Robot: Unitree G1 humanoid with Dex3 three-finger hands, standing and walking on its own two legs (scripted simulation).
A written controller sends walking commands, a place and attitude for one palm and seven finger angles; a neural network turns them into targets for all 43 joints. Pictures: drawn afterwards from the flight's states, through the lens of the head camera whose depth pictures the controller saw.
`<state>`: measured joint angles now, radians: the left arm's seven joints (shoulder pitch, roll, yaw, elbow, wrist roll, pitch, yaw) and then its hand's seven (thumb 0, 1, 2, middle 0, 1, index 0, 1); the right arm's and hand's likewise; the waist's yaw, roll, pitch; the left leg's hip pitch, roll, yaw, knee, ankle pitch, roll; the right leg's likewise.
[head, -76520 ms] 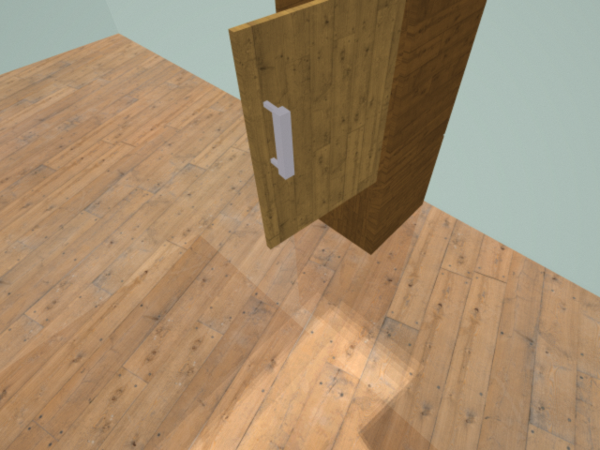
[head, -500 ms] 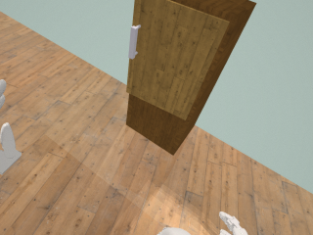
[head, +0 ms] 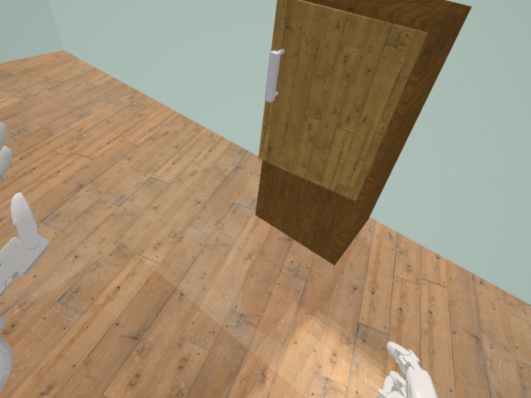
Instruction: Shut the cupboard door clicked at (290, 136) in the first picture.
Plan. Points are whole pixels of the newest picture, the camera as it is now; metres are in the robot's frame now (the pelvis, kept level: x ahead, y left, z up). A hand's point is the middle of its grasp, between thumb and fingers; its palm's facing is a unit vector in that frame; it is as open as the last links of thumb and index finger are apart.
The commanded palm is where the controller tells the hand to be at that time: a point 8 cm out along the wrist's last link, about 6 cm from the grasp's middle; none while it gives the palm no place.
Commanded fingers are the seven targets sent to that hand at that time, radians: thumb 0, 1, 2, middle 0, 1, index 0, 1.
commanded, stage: stop stepping back and stand still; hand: left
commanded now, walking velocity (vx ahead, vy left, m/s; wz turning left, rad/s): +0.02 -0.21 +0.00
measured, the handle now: (275, 75) +1.06 +0.00 +0.05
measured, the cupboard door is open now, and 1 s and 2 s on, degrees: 7 7 7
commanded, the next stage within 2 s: let the arm hang, fingers relaxed in 0.14 s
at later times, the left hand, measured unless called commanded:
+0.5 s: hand out of the picture +0.12 +0.16 -0.14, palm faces +0.06 -0.99 -0.16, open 7.3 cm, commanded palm none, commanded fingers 0.00 0.90 0.90 -0.20 -0.30 -0.20 -0.30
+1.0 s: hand out of the picture +0.03 +0.18 -0.14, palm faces +0.05 -0.98 -0.20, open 7.4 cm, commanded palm none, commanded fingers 0.00 0.90 0.90 -0.20 -0.30 -0.20 -0.30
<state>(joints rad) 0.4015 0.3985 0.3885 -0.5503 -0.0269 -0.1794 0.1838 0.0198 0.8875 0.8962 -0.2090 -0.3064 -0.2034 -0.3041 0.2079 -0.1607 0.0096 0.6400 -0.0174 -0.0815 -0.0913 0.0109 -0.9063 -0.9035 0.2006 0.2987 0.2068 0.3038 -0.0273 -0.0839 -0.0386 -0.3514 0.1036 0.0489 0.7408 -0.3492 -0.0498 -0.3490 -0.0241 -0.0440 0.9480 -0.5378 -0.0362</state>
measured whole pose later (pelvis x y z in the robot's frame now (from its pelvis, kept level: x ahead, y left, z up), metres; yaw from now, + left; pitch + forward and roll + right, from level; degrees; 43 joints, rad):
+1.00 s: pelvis +0.04 +0.01 +0.03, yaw +1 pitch -2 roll +0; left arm 0.31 0.16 -0.01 1.11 0.01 0.00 0.03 0.01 0.91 0.90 -0.20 -0.30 -0.20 -0.30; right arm 0.30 -0.15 0.01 1.13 -0.02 0.03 -0.02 0.00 -0.92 -0.90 0.20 0.30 0.20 0.30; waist -0.01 0.01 0.02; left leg -0.17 0.06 0.13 0.41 -0.20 -0.01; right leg -0.10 -0.02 -0.09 0.40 -0.26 -0.01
